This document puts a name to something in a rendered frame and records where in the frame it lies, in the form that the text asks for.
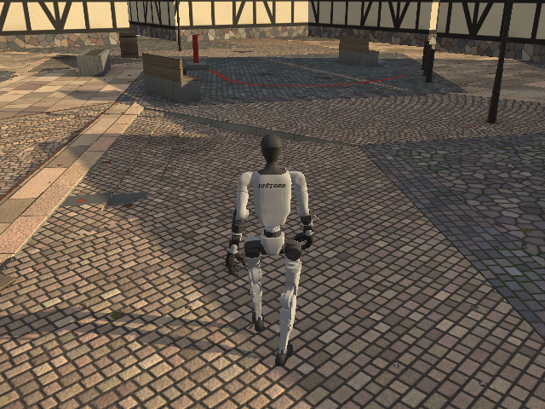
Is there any left robot upper arm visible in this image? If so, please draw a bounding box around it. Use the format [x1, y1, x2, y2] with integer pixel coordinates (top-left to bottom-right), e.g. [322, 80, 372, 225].
[236, 171, 255, 221]

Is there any left robot hand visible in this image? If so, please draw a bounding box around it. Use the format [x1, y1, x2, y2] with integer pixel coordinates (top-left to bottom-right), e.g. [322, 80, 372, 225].
[226, 252, 246, 278]

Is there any left robot forearm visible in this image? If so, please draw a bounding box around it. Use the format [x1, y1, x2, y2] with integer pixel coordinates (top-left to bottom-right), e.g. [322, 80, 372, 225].
[227, 208, 244, 254]

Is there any right robot upper arm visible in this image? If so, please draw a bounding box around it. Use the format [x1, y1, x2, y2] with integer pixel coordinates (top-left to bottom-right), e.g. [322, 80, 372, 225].
[290, 171, 310, 216]

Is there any robot right foot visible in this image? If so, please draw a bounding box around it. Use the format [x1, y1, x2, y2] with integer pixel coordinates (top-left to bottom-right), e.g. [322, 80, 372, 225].
[275, 343, 293, 366]

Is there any humanoid robot torso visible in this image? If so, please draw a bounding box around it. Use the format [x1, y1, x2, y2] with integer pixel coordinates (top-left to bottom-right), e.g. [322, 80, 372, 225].
[252, 167, 292, 256]

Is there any right robot forearm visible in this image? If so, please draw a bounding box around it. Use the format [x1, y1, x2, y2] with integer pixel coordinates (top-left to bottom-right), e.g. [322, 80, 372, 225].
[301, 205, 313, 236]

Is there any right robot hand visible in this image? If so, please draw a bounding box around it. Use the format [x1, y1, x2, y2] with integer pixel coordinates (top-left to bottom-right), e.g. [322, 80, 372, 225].
[294, 231, 314, 250]

